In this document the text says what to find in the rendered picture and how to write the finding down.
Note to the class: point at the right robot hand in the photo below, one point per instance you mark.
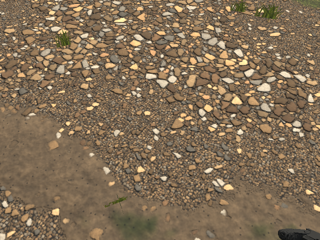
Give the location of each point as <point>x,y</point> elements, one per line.
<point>298,234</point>

